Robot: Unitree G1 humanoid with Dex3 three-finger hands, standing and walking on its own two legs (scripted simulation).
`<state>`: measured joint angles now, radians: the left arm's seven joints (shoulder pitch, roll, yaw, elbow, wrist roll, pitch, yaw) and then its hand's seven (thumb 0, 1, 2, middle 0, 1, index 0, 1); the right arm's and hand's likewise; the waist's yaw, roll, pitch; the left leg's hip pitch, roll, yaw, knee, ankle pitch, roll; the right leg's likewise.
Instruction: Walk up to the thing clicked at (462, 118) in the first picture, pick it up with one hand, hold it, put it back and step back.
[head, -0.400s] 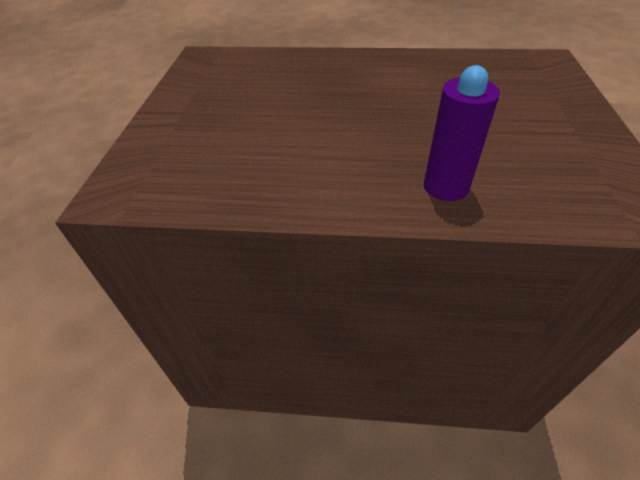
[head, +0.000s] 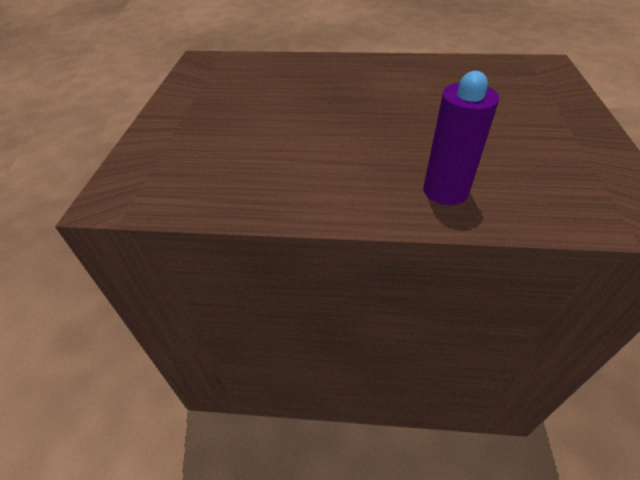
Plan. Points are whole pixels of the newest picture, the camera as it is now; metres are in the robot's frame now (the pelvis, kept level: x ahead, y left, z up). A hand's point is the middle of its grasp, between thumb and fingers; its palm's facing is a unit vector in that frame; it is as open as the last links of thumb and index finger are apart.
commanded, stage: stand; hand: right
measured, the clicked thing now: (459, 138) +0.59 -0.18 +0.12
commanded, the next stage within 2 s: walk up in 0.72 s
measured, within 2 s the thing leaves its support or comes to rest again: neither
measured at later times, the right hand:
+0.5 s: hand out of the picture +0.08 -0.25 -0.16, palm faces -0.04 +0.94 -0.33, open 7.4 cm
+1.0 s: hand out of the picture +0.12 -0.23 -0.15, palm faces -0.07 +0.92 -0.38, open 7.4 cm
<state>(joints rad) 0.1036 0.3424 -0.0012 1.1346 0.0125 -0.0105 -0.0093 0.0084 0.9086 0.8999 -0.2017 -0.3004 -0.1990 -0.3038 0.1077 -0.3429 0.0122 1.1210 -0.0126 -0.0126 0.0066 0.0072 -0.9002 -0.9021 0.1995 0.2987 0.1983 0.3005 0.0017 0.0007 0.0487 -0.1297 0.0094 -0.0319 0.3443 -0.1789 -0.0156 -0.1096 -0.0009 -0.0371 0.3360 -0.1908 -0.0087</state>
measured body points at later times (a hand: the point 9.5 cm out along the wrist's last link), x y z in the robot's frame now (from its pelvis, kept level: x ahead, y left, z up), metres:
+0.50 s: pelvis +0.00 +0.00 +0.00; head +0.01 +0.00 +0.45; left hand +0.08 +0.30 -0.13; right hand +0.08 -0.30 -0.13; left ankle +0.01 +0.13 -0.75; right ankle +0.00 -0.11 -0.75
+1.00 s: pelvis +0.05 +0.06 -0.01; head +0.07 +0.06 +0.44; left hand +0.05 +0.40 -0.13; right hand +0.13 -0.28 -0.12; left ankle +0.12 +0.22 -0.73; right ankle +0.00 -0.11 -0.75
